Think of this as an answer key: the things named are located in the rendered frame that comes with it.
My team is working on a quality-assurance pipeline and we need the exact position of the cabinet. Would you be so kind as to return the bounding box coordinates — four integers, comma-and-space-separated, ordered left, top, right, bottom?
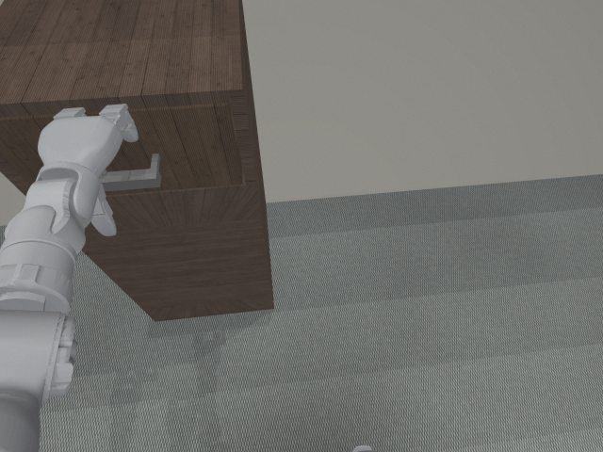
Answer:
0, 0, 274, 322

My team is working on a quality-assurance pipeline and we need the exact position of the robot left hand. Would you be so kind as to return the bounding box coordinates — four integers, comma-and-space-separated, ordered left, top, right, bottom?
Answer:
38, 104, 139, 236

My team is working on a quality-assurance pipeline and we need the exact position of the robot left upper arm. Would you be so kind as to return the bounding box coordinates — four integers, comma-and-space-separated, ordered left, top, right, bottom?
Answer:
0, 309, 77, 452

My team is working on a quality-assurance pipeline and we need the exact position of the robot left forearm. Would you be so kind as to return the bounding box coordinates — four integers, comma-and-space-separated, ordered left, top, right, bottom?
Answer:
0, 161, 100, 316

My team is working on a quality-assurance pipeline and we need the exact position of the handle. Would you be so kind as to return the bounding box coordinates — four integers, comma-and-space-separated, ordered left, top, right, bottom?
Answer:
99, 153, 161, 191

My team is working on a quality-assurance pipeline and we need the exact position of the drawer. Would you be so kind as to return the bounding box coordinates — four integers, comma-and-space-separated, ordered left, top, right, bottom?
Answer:
0, 103, 243, 195

